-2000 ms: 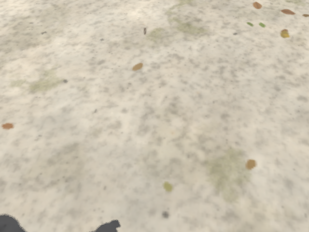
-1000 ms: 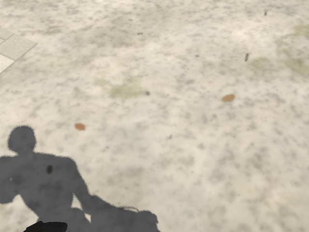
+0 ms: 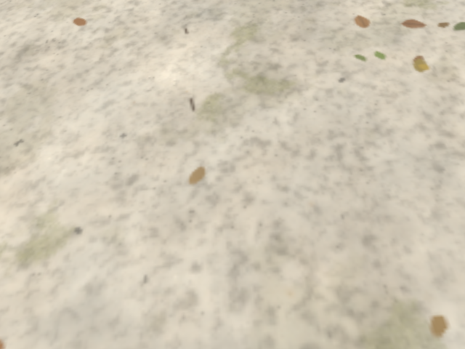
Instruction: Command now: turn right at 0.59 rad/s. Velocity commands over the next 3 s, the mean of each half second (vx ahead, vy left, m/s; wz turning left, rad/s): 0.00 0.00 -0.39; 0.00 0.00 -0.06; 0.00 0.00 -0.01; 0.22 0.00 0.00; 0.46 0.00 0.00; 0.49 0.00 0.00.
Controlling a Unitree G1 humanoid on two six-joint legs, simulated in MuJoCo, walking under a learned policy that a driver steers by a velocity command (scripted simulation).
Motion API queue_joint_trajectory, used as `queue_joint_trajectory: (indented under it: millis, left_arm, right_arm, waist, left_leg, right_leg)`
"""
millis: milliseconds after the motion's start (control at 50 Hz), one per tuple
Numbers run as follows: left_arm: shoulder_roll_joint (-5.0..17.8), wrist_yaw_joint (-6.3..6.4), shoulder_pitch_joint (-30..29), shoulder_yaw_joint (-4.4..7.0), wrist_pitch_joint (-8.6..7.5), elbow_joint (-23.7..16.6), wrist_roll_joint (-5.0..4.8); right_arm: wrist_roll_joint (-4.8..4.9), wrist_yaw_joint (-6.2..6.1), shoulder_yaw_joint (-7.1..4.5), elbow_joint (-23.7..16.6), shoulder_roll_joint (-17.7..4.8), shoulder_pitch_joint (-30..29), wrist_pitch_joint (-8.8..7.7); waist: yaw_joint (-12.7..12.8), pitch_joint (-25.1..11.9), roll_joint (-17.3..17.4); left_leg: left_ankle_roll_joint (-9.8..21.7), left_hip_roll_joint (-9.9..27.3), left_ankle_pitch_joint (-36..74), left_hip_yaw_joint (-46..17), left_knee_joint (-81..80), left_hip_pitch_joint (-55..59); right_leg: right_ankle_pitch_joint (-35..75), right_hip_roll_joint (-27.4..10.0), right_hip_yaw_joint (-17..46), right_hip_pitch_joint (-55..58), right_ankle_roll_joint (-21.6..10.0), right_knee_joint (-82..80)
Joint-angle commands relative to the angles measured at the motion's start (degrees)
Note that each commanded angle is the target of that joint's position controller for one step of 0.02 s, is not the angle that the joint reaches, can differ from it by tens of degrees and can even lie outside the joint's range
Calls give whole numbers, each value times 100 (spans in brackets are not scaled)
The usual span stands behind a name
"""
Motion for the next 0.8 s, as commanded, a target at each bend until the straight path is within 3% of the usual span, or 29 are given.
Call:
queue_joint_trajectory:
  millis: [20, 140, 220, 260, 300, 320, 340, 360, 380, 440, 500, 520, 560, 580, 600, 620, 640, 660, 680, 720, 800]
  left_arm:
    - [906, 118, -229, 234, -74, -404, -2]
    - [1096, 165, -155, 313, -12, -377, -24]
    - [1008, 96, -250, 264, 27, -356, 1]
    - [945, 77, -321, 225, 45, -325, -23]
    - [780, 94, -423, 154, 50, -302, -80]
    - [591, 101, -192, 91, 17, -264, -2]
    - [458, 90, 201, 60, -36, -233, 77]
    - [656, 114, 2, 114, -63, -245, 96]
    - [913, 135, -103, 202, -56, -208, 79]
    - [767, 155, -120, 247, 43, -67, 24]
    - [253, 105, -97, 75, 35, 52, -1]
    - [193, 96, -160, 49, 18, 70, -16]
    - [230, 78, 18, 67, 3, 211, -36]
    - [298, 68, 52, 70, -1, 256, 1]
    - [521, 85, 10, 97, -1, 203, 59]
    - [889, 127, 15, 165, 12, 163, 82]
    - [780, 87, -20, 165, 10, 292, 85]
    - [524, 41, -93, 104, -13, 241, 93]
    - [410, 45, -80, 62, -42, 306, 131]
    - [432, 63, -61, 46, -116, 365, 121]
    - [358, 106, 89, -9, -186, 491, 106]
  right_arm:
    - [33, -2, -124, -385, -426, -28, -99]
    - [62, 78, -47, -467, -293, -361, -148]
    - [109, 165, -47, -430, -338, -240, -197]
    - [120, 219, -35, -425, -301, -147, -237]
    - [58, 258, -20, -341, -222, 119, -295]
    - [-50, 238, -43, -393, -451, 143, -310]
    - [-141, 213, -91, -480, -858, -124, -285]
    - [-211, 227, 9, -448, -510, -162, -298]
    - [-156, 236, 67, -477, -353, -251, -325]
    - [18, 185, 63, -363, -457, -241, -339]
    - [24, 205, 99, -291, -358, -287, -239]
    - [16, 210, 105, -252, -344, -184, -200]
    - [66, 221, 130, -186, -335, -115, -144]
    - [95, 230, 149, -128, -303, 29, -154]
    - [58, 251, 178, -76, -261, 214, -212]
    - [-58, 306, 199, -86, -249, 336, -292]
    - [-68, 308, 230, -44, -124, 322, -321]
    - [-81, 295, 222, -16, -253, 41, -312]
    - [-63, 277, 222, -20, -206, -70, -293]
    - [-26, 223, 231, 30, -167, -23, -216]
    - [-9, 162, 227, 210, -138, 113, -186]
  waist:
    - [-76, -890, -979]
    - [96, -770, -1085]
    - [152, -821, -1158]
    - [90, -833, -1141]
    - [-144, -814, -1003]
    - [-35, -892, -555]
    - [401, -804, 649]
    - [238, -702, 1035]
    - [113, -598, 863]
    - [45, -508, 609]
    - [18, -578, 662]
    - [-69, -647, 742]
    - [13, -752, 749]
    - [13, -748, 665]
    - [-67, -819, 405]
    - [-268, -885, -255]
    - [-292, -900, -802]
    - [-112, -669, -600]
    - [-103, -574, -547]
    - [-110, -322, -578]
    - [-114, -214, -549]
  left_leg:
    - [-77, -45, 462, -232, 6, -379]
    - [-109, -210, 501, -369, -1669, 110]
    - [-15, -205, 376, -274, -2297, 764]
    - [73, -199, 527, -226, -2882, 1092]
    - [262, -120, 1731, -186, -4257, 1912]
    - [463, 489, 2487, -696, -4415, 2438]
    - [1042, 1311, 3598, -1615, -4417, 2559]
    - [1788, 1813, 3492, -2183, -4605, 2057]
    - [1944, 1788, 3221, -2138, -4671, 2014]
    - [1711, 1480, 3142, -1714, -4493, 2284]
    - [1482, 981, 3606, -1027, -4258, 2281]
    - [1491, 935, 3748, -979, -4186, 2355]
    - [1419, 844, 3693, -911, -4022, 2398]
    - [1262, 789, 3461, -902, -4024, 2292]
    - [987, 734, 2951, -899, -4034, 2035]
    - [733, 477, 2401, -617, -3892, 1766]
    - [471, 141, 1620, -198, -3947, 2028]
    - [327, 88, 1451, -122, -3806, 2069]
    - [313, 90, 1476, -100, -3772, 2067]
    - [330, 95, 1647, -121, -3749, 1977]
    - [294, 97, 1644, -129, -3751, 1991]
  right_leg:
    - [2519, -1281, 1447, 1021, -1032, -802]
    - [1481, -1190, 2010, 920, -1030, -738]
    - [1746, -1208, 2247, 743, -1022, -556]
    - [1968, -1153, 2361, 764, -956, -409]
    - [1585, -879, 2269, 496, -627, -229]
    - [729, -611, 1993, 159, -288, 83]
    - [-757, 138, 1122, -353, 67, 738]
    - [-1671, 197, 731, -369, 361, 1092]
    - [-1918, 66, 655, -392, 550, 1707]
    - [-1778, -97, 614, -814, 856, 2563]
    - [-1478, -210, 140, -326, 929, 1515]
    - [-1252, -205, 34, -139, 920, 1061]
    - [-222, -128, -177, 426, 825, -229]
    - [484, -142, -136, 798, 722, -830]
    - [1105, -398, 199, 1226, 576, -823]
    - [2039, -766, 495, 1460, 349, -403]
    - [1108, -691, 459, 961, 95, -285]
    - [616, -616, 484, 690, 56, -414]
    - [393, -610, 505, 540, 106, -500]
    - [425, -544, 474, 389, 193, -513]
    - [311, -499, 456, 276, 221, -508]
Next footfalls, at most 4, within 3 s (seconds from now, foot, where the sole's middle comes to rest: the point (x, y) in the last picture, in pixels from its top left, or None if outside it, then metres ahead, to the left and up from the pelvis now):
0.32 left None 0.08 0.14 -0.78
0.60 right None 0.00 -0.12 -0.78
2.26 right None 0.38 -0.18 -0.78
2.80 left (264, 251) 0.73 0.00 -0.78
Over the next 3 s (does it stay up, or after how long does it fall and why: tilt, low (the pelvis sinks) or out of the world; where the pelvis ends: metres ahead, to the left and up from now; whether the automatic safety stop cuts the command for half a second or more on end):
stays up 0.65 -0.07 0.00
